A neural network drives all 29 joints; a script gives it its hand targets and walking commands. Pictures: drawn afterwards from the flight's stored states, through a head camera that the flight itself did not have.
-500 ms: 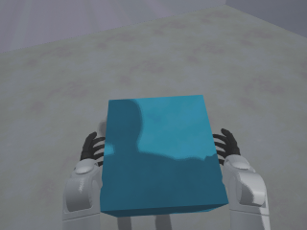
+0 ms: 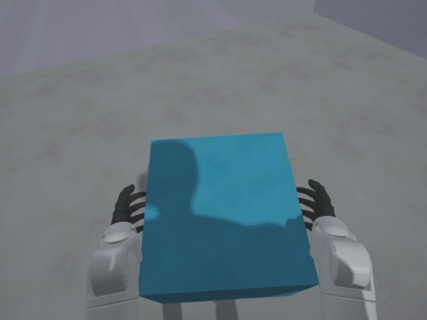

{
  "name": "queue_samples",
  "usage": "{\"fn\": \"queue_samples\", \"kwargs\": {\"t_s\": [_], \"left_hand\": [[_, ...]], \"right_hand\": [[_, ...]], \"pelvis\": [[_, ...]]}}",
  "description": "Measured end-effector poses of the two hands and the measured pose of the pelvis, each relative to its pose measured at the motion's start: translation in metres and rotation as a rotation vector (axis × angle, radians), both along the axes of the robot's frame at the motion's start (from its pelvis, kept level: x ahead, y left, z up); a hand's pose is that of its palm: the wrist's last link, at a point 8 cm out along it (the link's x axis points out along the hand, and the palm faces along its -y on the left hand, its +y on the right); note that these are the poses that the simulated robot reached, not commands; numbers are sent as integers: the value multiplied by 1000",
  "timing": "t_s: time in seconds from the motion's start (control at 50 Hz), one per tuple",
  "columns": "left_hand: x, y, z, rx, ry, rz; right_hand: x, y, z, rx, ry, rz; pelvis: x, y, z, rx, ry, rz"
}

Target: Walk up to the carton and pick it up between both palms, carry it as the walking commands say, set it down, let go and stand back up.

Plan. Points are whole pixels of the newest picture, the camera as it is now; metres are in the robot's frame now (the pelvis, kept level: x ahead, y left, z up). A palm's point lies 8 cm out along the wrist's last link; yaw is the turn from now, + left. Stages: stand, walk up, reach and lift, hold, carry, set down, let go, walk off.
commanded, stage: carry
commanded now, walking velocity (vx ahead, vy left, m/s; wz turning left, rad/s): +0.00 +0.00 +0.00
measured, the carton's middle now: (221, 219) +0.32 +0.01 +0.00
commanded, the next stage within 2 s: hold in 0.94 s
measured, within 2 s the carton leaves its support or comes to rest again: neither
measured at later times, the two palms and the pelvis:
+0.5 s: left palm (123, 229) +0.26 +0.18 +0.07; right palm (321, 223) +0.26 -0.17 +0.07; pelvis +0.00 +0.00 +0.00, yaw +0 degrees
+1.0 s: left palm (127, 233) +0.26 +0.18 +0.05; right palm (319, 228) +0.27 -0.17 +0.05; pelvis -0.01 +0.00 +0.00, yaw -2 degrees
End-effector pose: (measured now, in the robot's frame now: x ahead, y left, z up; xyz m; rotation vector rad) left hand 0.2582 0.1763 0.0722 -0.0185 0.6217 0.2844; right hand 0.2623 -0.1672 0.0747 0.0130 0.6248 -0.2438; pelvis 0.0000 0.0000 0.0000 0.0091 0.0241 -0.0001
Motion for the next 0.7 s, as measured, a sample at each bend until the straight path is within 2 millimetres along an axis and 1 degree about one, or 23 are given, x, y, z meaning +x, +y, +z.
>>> {"fn": "queue_samples", "kwargs": {"t_s": [0.26,0.7], "left_hand": [[-1,2,-3,1,6,1],[-3,0,-2,3,3,1]], "right_hand": [[0,2,-3,-2,4,4],[-1,0,-2,1,-2,5]], "pelvis": [[-3,1,0,0,2,2],[-5,0,0,1,1,4]]}}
